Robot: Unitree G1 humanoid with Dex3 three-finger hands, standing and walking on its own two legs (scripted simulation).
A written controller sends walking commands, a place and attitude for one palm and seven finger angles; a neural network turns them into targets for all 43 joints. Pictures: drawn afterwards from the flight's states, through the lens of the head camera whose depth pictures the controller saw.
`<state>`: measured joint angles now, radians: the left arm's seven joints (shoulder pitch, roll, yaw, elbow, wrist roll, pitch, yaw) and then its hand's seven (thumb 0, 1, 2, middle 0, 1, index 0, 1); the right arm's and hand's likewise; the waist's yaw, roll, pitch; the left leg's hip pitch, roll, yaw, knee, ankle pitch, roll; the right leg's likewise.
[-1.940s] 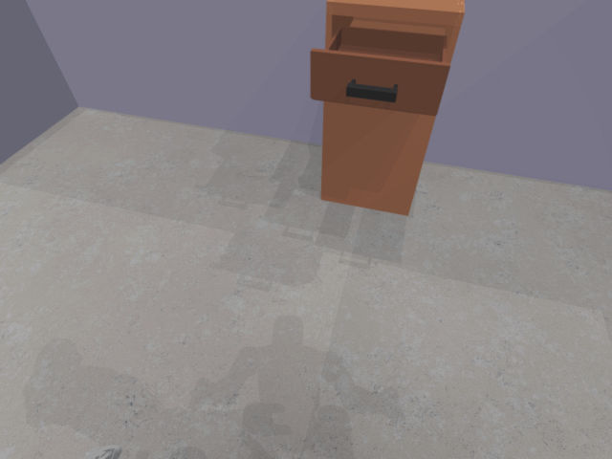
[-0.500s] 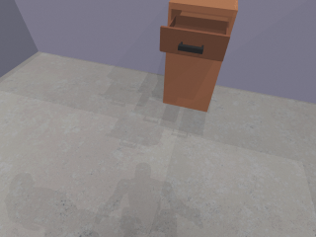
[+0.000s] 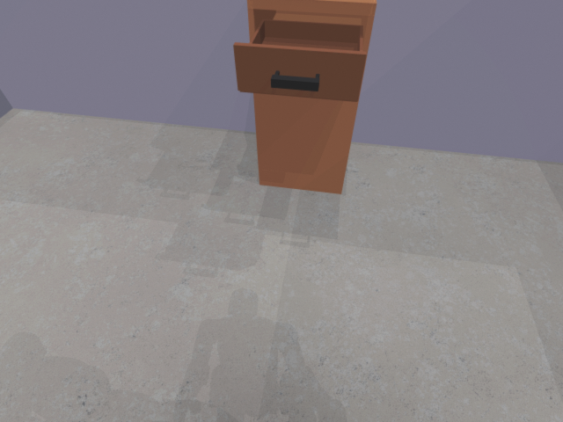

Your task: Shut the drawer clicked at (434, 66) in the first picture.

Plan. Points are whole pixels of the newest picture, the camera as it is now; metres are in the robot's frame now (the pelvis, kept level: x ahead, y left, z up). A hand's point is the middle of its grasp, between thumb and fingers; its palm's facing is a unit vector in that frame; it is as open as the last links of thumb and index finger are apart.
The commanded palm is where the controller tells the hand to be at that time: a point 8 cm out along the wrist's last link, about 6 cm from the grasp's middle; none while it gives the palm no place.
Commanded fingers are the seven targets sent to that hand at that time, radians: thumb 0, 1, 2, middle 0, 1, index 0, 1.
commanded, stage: walk to a spot facing it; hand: left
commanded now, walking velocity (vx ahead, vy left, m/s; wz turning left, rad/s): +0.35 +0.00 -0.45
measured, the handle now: (296, 79) +0.99 +0.04 +0.00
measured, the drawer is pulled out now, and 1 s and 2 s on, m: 0.29 0.29 0.29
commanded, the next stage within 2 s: turn to face it in 0.84 s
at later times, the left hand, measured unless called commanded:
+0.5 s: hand (155, 371) +0.23 +0.25 -0.17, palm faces -0.16 -0.97 -0.20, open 7.4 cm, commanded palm none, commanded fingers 0.00 0.90 0.90 -0.20 -0.30 -0.20 -0.30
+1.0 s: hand (282, 233) +0.53 +0.05 -0.14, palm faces -0.54 -0.81 -0.24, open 7.3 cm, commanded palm none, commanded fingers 0.00 0.90 0.90 -0.20 -0.30 -0.20 -0.30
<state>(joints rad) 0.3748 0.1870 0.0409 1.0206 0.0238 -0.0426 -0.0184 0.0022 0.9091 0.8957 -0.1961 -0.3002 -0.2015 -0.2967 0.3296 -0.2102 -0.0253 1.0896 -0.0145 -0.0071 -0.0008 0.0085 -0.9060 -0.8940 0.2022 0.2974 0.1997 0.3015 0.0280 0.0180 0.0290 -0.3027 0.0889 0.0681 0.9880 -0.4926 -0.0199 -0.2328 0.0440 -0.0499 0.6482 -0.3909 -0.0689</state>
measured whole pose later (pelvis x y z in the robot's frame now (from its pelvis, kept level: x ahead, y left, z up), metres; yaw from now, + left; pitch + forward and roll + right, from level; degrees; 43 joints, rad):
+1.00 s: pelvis +0.30 -0.03 +0.00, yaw -31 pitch -2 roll +0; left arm 0.07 0.19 0.04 0.87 0.02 0.01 0.00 0.00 0.91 0.90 -0.20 -0.30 -0.20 -0.30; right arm 0.30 -0.21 -0.04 0.99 -0.02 0.03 -0.01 0.01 -0.91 -0.89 0.20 0.30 0.20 0.30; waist -0.08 0.03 0.12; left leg -0.47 0.15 0.08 1.23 -0.44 -0.07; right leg -0.40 0.02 -0.10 0.61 -0.19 -0.07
